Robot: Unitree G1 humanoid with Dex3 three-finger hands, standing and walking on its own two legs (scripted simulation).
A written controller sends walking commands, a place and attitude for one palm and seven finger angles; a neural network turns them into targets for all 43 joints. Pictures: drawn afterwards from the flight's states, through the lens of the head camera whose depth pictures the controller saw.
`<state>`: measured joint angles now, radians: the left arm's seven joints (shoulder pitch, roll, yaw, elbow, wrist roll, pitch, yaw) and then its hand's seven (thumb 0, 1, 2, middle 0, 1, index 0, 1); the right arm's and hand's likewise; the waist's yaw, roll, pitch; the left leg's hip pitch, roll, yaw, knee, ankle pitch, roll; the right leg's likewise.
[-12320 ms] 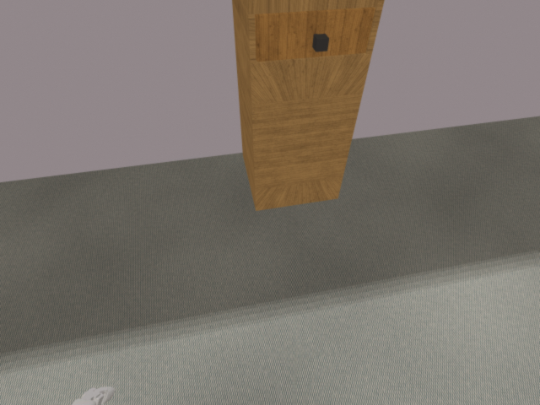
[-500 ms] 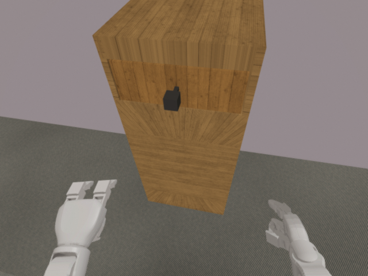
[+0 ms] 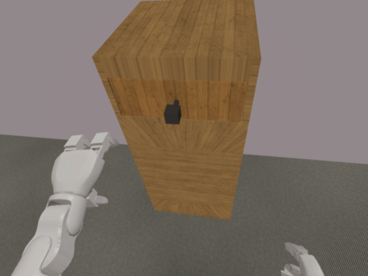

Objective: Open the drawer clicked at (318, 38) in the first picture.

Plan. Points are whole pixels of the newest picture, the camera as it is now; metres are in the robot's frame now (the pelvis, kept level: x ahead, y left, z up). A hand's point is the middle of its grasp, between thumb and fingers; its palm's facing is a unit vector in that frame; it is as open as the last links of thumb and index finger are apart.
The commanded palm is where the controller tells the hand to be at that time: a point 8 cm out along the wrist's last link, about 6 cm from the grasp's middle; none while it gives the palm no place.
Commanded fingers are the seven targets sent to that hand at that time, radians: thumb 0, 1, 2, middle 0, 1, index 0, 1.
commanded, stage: raise the hand with hooked fingers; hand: left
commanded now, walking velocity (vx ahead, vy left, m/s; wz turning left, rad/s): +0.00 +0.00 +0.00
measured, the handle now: (174, 109) +0.53 +0.11 +0.06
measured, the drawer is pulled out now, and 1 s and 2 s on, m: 0.00 0.00 0.00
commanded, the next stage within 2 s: move the hooked fingers above the handle in 0.82 s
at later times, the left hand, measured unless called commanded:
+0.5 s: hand (64, 137) +0.30 +0.27 +0.18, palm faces +0.10 -0.04 -0.99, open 13.9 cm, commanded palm +0.26 +0.26 +0.23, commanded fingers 0.00 -0.50 0.30 -0.30 -1.20 -0.30 -1.20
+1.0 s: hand (69, 153) +0.28 +0.26 +0.16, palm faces +0.07 -0.05 -1.00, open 13.9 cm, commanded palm +0.26 +0.25 +0.23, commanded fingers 0.00 -0.50 0.30 -0.30 -1.20 -0.30 -1.20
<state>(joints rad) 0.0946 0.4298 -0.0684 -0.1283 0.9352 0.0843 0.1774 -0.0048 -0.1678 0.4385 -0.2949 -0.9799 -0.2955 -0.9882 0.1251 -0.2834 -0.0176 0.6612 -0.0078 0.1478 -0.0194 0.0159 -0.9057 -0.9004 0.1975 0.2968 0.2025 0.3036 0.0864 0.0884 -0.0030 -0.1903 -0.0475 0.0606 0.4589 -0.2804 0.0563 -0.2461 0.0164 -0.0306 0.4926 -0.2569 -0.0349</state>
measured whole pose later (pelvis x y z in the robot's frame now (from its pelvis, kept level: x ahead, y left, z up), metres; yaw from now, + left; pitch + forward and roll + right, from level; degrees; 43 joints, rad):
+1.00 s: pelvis -0.03 +0.01 +0.01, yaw +2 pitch -1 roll +0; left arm -0.25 0.57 -0.05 -0.01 0.83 0.04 -0.14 -0.01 -0.50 0.30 -0.31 -1.20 -0.31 -1.20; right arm 0.10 -0.27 0.02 0.65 0.03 0.15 0.02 0.01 -0.91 -0.90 0.20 0.30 0.20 0.30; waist 0.10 0.11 0.03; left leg -0.16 -0.08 0.03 0.36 -0.17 0.07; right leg -0.20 -0.01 -0.06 0.39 -0.16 -0.02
